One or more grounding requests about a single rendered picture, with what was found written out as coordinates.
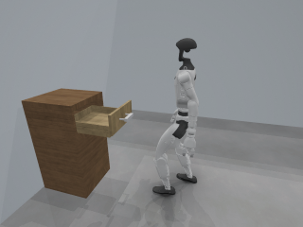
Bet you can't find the right robot shin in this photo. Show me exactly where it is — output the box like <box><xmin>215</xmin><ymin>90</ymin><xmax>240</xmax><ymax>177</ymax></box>
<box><xmin>175</xmin><ymin>149</ymin><xmax>192</xmax><ymax>178</ymax></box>

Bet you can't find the cabinet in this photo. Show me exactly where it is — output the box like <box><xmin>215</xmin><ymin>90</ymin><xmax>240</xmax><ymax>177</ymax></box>
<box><xmin>21</xmin><ymin>88</ymin><xmax>110</xmax><ymax>199</ymax></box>

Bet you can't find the handle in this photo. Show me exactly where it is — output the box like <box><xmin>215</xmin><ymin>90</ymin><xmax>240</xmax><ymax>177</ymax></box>
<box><xmin>119</xmin><ymin>113</ymin><xmax>134</xmax><ymax>122</ymax></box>

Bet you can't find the left robot hand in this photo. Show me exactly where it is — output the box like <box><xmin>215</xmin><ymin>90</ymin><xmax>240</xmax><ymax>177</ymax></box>
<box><xmin>182</xmin><ymin>137</ymin><xmax>196</xmax><ymax>158</ymax></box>

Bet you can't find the drawer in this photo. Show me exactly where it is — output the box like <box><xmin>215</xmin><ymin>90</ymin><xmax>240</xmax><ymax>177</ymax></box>
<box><xmin>74</xmin><ymin>99</ymin><xmax>132</xmax><ymax>138</ymax></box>

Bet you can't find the robot left upper arm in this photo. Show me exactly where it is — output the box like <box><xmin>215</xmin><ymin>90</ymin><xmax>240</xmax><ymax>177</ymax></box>
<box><xmin>177</xmin><ymin>70</ymin><xmax>199</xmax><ymax>107</ymax></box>

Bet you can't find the robot torso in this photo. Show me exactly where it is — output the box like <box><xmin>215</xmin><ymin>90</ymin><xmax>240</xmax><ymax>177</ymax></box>
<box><xmin>174</xmin><ymin>66</ymin><xmax>196</xmax><ymax>130</ymax></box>

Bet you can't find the left robot forearm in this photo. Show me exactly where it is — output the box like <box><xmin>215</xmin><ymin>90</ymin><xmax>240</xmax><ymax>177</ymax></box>
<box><xmin>187</xmin><ymin>101</ymin><xmax>199</xmax><ymax>138</ymax></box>

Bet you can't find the right robot hand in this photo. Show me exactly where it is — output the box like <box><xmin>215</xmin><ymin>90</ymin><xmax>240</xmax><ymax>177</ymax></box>
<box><xmin>170</xmin><ymin>109</ymin><xmax>179</xmax><ymax>123</ymax></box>

